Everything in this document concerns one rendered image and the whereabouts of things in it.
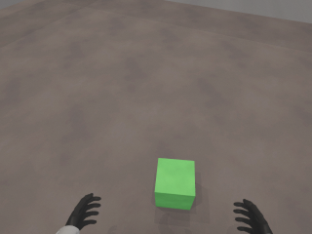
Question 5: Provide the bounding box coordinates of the robot right hand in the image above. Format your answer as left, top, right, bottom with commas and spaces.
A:
233, 199, 273, 234

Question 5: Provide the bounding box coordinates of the carton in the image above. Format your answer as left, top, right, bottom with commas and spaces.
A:
154, 158, 196, 211

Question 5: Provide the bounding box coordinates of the robot left hand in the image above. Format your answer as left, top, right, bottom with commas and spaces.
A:
65, 193, 101, 231

